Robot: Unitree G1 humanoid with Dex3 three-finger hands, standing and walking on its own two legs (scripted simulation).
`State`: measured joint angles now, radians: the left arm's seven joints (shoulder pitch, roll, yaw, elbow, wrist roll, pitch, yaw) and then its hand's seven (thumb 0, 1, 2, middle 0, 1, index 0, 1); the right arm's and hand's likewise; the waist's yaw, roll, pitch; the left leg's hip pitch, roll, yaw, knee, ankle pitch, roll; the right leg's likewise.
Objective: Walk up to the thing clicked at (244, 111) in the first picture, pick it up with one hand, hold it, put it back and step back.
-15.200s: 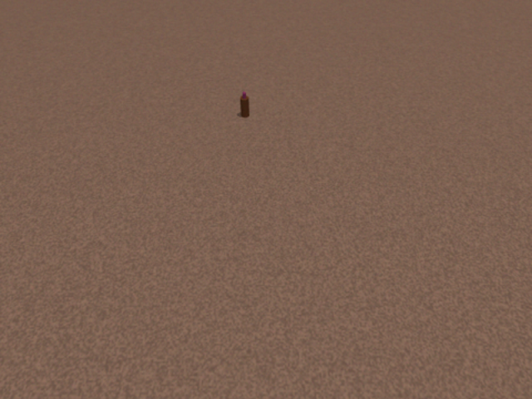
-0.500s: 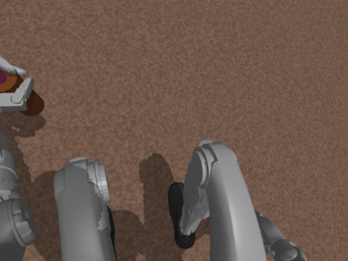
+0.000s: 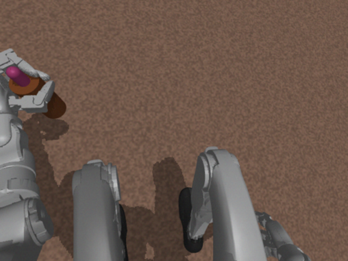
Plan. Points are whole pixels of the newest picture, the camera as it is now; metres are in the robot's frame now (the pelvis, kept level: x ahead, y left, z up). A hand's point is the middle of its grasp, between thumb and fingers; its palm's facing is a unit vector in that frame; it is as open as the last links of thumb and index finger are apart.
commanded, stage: settle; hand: left
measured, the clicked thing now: (36, 92) +0.47 +0.27 -0.07
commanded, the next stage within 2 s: lift in 0.26 s
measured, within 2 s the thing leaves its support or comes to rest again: neither
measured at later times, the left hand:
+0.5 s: hand (34, 79) +0.47 +0.25 -0.01, palm faces +0.19 -0.98 -0.04, open 6.1 cm
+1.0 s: hand (4, 66) +0.44 +0.24 +0.09, palm faces +0.17 -0.99 -0.04, open 6.1 cm
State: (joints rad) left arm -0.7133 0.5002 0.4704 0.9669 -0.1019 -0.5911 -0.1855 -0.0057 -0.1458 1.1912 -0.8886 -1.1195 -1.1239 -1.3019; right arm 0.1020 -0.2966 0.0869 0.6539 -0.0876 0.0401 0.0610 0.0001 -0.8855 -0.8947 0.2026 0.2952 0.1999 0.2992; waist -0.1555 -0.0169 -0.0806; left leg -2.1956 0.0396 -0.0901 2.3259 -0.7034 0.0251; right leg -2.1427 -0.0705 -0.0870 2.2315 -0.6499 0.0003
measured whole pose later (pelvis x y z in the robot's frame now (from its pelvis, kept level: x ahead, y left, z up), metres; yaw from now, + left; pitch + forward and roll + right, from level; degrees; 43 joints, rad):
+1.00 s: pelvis +0.00 +0.00 +0.09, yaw +3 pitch +33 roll -4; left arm -0.54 0.37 0.38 0.68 -0.15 -0.44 -0.18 -0.01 -0.15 1.19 -0.89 -1.11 -1.13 -1.30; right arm 0.14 -0.27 0.01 0.63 0.00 0.00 0.01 0.00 -0.90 -0.89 0.20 0.30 0.20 0.30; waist -0.09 0.01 -0.17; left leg -1.93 0.04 -0.04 2.04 -0.68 0.02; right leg -1.91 -0.07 -0.06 1.98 -0.64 0.00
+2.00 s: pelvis +0.06 +0.01 +0.32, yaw +4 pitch +15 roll -3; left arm -0.15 0.23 0.17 0.40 -0.17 -0.34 -0.05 -0.01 -0.11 1.15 -0.87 -1.13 -1.11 -1.30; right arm 0.22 -0.22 0.01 0.64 0.02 -0.06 -0.04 0.01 -0.90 -0.89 0.20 0.30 0.20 0.30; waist -0.03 0.01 -0.10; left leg -0.91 0.05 0.00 1.18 -0.53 0.01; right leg -0.89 -0.04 -0.06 1.11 -0.48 0.02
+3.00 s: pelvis +0.08 +0.00 +0.37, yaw +5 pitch +7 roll -1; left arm -0.12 0.19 0.16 0.44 -0.16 -0.37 -0.05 -0.01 -0.10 1.14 -0.86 -1.14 -1.10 -1.30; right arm 0.23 -0.21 0.00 0.67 0.01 -0.03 -0.03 0.01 -0.90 -0.90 0.20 0.30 0.20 0.30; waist -0.02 0.00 -0.03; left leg -0.57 0.05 0.02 0.88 -0.43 0.00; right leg -0.56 -0.03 -0.06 0.84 -0.39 0.01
